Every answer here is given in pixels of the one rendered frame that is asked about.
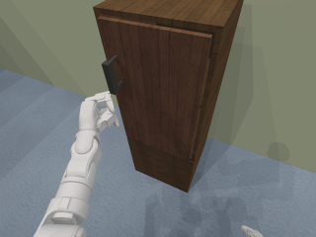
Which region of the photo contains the left robot upper arm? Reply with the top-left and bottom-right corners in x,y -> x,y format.
36,223 -> 87,237

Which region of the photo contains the handle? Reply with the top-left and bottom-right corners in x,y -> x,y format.
102,55 -> 123,95

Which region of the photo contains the cupboard door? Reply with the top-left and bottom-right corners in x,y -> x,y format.
97,16 -> 212,161

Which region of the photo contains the robot left forearm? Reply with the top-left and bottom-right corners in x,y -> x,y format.
34,129 -> 102,237

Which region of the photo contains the robot left hand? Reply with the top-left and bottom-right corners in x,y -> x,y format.
78,91 -> 119,135

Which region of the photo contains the robot right hand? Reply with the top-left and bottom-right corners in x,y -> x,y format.
241,225 -> 263,237

